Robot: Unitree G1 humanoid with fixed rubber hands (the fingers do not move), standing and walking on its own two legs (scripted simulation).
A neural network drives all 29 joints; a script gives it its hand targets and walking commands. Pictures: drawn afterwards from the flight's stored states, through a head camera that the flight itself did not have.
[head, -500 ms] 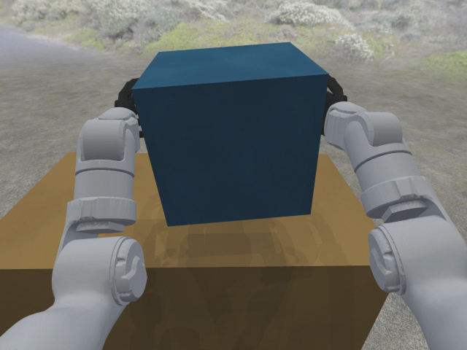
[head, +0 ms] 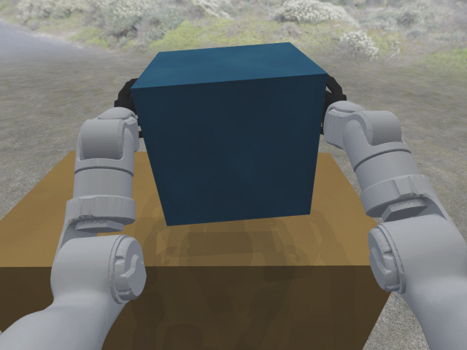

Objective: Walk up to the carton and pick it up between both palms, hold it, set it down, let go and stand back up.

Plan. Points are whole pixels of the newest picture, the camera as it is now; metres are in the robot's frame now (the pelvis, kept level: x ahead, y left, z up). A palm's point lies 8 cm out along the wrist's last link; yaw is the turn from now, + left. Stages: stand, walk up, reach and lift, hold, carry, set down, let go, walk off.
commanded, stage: hold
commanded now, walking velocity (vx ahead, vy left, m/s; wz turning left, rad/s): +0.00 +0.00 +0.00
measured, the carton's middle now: (231, 129) +0.39 +0.00 +0.28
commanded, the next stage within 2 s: none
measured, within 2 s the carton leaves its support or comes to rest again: neither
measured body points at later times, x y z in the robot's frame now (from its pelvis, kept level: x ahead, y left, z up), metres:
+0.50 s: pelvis +0.00 +0.00 +0.00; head -0.10 +0.02 +0.44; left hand +0.38 +0.16 +0.31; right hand +0.37 -0.17 +0.32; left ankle -0.01 +0.12 -0.75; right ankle +0.02 -0.11 -0.75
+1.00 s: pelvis +0.00 +0.00 +0.00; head -0.10 +0.01 +0.44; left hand +0.39 +0.16 +0.31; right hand +0.38 -0.17 +0.32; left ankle -0.01 +0.12 -0.75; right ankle +0.02 -0.11 -0.75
